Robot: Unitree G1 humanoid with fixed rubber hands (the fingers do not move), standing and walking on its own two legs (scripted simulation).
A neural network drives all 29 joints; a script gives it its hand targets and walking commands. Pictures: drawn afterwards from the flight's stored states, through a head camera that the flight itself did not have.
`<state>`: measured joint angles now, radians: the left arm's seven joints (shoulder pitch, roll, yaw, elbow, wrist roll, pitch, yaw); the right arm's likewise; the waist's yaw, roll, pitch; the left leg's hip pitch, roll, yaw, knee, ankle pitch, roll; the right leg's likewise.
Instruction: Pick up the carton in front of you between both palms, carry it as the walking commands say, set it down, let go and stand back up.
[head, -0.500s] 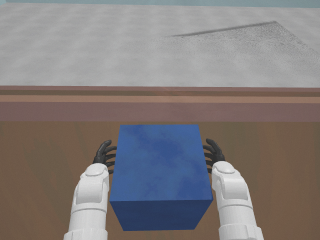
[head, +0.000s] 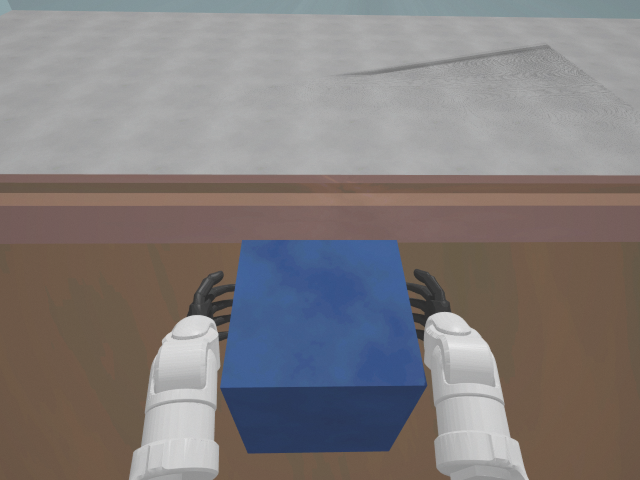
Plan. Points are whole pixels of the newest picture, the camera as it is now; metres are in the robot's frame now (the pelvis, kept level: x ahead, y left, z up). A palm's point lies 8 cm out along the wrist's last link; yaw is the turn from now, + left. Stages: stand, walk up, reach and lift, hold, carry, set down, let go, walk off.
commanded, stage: hold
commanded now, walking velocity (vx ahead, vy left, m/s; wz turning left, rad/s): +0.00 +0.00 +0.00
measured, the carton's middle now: (319, 351) +0.30 +0.00 -0.02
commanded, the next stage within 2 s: carry in 0.56 s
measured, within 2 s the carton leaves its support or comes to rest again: neither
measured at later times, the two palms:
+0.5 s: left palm (203, 327) +0.29 +0.15 +0.05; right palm (436, 323) +0.29 -0.15 +0.05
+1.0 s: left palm (222, 257) +0.39 +0.13 +0.08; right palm (433, 251) +0.40 -0.17 +0.08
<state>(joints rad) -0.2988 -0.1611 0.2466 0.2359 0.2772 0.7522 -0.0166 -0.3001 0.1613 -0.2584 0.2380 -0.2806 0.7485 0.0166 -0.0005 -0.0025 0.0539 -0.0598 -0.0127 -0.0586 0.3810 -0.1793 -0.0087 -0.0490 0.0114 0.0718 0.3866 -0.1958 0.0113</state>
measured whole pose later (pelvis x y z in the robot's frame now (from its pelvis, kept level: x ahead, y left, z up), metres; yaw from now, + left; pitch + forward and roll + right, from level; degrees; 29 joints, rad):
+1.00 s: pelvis +0.13 -0.01 -0.01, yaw +0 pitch +5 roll +2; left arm -0.15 -0.13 0.08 -0.26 0.12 1.14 0.10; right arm -0.15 0.12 -0.13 -0.25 -0.09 1.12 -0.07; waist 0.01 -0.04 -0.15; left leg -0.39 0.00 0.16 0.55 -0.35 0.01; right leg -0.14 -0.06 -0.04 0.43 -0.38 0.01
